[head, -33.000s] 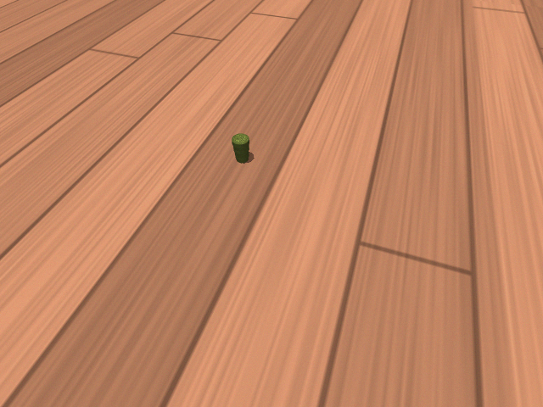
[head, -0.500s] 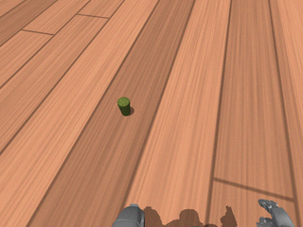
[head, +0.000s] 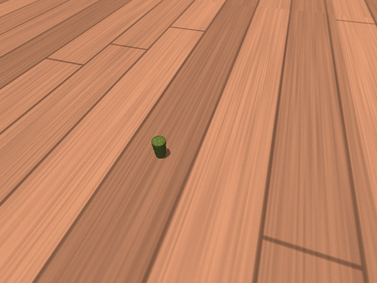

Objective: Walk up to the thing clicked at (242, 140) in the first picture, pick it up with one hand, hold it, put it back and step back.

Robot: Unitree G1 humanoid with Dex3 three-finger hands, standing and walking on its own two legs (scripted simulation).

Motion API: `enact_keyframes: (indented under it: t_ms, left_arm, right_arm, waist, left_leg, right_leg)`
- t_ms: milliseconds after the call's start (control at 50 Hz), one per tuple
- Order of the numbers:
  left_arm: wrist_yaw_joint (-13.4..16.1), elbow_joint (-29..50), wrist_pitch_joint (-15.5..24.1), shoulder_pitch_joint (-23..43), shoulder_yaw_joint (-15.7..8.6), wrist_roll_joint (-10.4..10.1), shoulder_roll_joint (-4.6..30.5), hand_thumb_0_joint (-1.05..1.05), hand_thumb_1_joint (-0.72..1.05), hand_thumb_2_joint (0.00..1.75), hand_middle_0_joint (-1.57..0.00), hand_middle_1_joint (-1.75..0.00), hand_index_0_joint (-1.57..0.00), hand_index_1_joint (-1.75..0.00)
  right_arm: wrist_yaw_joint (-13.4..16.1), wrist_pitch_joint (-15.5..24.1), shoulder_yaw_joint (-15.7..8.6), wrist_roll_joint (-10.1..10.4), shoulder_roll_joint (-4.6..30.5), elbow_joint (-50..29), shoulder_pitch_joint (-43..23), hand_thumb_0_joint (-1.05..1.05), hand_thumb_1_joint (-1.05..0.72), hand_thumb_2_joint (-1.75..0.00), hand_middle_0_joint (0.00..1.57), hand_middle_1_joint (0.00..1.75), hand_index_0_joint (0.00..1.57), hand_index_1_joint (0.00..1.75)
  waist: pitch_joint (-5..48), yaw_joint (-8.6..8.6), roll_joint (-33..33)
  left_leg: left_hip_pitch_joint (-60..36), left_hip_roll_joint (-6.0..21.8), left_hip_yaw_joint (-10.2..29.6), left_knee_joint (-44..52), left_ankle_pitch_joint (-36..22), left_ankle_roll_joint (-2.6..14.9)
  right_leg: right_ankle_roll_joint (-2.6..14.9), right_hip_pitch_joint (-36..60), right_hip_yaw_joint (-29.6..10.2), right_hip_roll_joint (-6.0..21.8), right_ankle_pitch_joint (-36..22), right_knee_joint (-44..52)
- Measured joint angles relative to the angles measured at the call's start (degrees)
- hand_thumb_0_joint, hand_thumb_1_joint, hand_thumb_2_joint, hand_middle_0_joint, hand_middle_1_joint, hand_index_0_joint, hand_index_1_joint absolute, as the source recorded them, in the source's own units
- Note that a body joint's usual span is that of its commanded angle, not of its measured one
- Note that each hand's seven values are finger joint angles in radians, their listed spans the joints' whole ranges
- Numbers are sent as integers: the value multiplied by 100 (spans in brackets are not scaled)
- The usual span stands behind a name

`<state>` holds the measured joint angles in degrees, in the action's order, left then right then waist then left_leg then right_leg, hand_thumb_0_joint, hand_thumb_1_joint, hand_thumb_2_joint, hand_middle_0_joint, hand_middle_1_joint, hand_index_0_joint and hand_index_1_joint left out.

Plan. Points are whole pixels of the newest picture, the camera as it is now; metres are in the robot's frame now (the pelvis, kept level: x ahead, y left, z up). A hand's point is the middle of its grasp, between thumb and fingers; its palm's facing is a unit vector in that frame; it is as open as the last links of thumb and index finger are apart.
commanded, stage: step back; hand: left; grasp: from the side
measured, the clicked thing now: (159, 148) +1.04 +0.22 -0.69
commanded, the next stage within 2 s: stand in 0.62 s
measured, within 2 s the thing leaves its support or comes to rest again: neither
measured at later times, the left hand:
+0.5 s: hand out of the picture +0.13 +0.29 -0.15, palm faces +0.02 -0.94 -0.35, open 7.4 cm
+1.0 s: hand out of the picture +0.14 +0.27 -0.14, palm faces -0.03 -0.94 -0.33, open 7.4 cm
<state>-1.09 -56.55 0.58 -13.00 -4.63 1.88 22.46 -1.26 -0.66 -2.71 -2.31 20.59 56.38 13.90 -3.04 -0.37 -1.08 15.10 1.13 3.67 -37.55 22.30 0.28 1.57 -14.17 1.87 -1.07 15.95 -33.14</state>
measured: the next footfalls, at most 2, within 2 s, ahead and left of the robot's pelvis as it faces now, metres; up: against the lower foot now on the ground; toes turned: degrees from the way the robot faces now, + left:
left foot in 0.24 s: +0.11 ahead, +0.15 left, +0.00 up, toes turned +2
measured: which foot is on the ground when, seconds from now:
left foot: up 0.00-0.22, down 0.24-1.00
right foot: down 0.00-1.00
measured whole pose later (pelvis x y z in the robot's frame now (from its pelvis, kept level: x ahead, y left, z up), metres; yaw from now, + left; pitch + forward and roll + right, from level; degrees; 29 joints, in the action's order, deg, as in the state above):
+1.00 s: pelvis +0.04 +0.02 +0.02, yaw +0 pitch -3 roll +0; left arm -0.3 -64.8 0.9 -4.3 -0.2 0.2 20.0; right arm -0.9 0.3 -0.9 -0.6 19.6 65.9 3.5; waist -4.1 -0.9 0.2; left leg 8.0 1.6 -1.6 -18.8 8.2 -0.8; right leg -0.9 -3.9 -0.3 0.7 11.6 -18.0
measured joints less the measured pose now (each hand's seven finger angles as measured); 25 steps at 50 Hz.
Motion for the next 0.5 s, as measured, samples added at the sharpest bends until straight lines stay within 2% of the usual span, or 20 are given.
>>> enact_keyframes:
  t_ms: [40,100,140,200,260,280,340,360,420,500]
  left_arm:
    - [1,17,43,-19,13,28,-66,0,91,89,-20,-30,-20,-30]
    - [19,36,105,-14,53,10,-198,0,91,89,-21,-30,-20,-30]
    - [11,30,126,-23,85,16,-228,0,91,89,-21,-30,-20,-30]
    - [4,8,93,16,119,-3,-186,0,91,89,-21,-30,-21,-30]
    - [22,5,16,98,166,-70,-92,0,91,89,-21,-30,-20,-30]
    - [37,-17,-20,132,179,-115,-67,1,91,89,-21,-30,-20,-30]
    - [71,-114,-88,239,218,-179,-20,1,91,89,-21,-30,-20,-30]
    - [82,-145,-77,275,229,-178,-4,1,91,89,-21,-30,-20,-30]
    - [91,-236,-15,393,254,-182,-19,1,91,89,-20,-30,-20,-30]
    - [101,-310,25,565,295,-190,-58,0,91,89,-20,-30,-20,-30]
  right_arm:
    - [38,-40,-18,5,20,34,-14,1,-90,-90,21,30,21,30]
    - [43,28,-60,32,141,43,-28,1,-91,-90,21,30,21,30]
    - [27,60,-87,32,204,55,-43,1,-91,-90,21,30,21,30]
    - [6,96,-107,25,232,86,-78,1,-91,-90,21,30,21,30]
    - [57,159,-118,6,178,140,-209,1,-91,-90,21,30,21,30]
    - [79,172,-102,2,127,151,-272,1,-91,-90,21,30,21,30]
    - [76,181,-7,22,-4,152,-441,1,-91,-90,21,30,21,30]
    - [74,173,26,30,-47,156,-505,1,-91,-90,21,30,21,30]
    - [88,151,93,79,-144,200,-718,1,-91,-90,21,30,21,30]
    - [102,157,136,117,-225,275,-1002,1,-90,-90,21,30,21,30]
  waist:
    - [40,83,3]
    - [-26,164,-64]
    - [-44,195,-79]
    - [-80,197,-22]
    - [-195,189,154]
    - [-220,200,231]
    - [-205,168,283]
    - [-202,168,296]
    - [-184,151,240]
    - [-160,132,197]
  left_leg:
    - [298,-174,138,-661,394,25]
    - [602,-243,146,-1118,291,26]
    - [651,-172,64,-947,259,2]
    - [463,-37,-157,-170,35,-24]
    - [164,-112,-333,545,-978,-39]
    - [153,-150,-394,512,-949,-32]
    - [162,-106,-427,395,-736,4]
    - [147,-82,-440,380,-697,-2]
    - [85,11,-429,408,-650,-37]
    - [-42,30,-463,586,-692,-47]
  right_leg:
    - [79,-7,19,23,64,-6]
    - [69,142,70,87,15,199]
    - [12,202,92,135,3,279]
    - [-90,224,139,237,114,207]
    - [-210,123,80,405,394,-206]
    - [-196,82,-2,441,442,-314]
    - [-65,109,-140,325,631,-266]
    - [-83,160,-154,302,403,-147]
    - [-240,309,-149,216,321,98]
    - [-254,435,-178,200,264,309]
